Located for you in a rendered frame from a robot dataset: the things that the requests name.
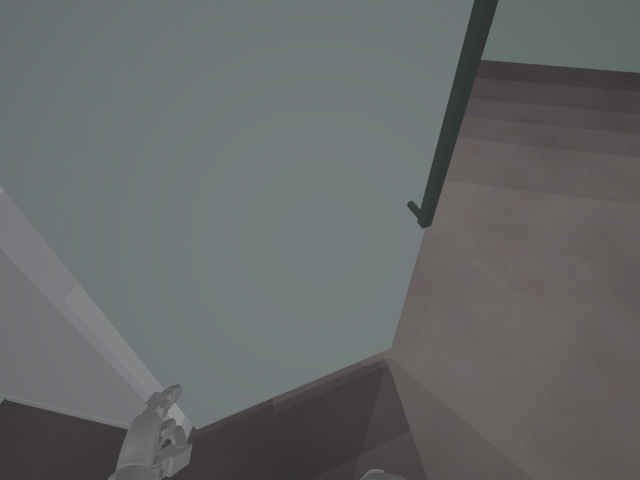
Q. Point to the handle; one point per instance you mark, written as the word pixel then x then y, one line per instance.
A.
pixel 475 39

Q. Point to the fridge door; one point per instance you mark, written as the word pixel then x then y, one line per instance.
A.
pixel 228 180

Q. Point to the robot left hand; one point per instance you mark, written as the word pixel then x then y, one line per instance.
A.
pixel 146 435

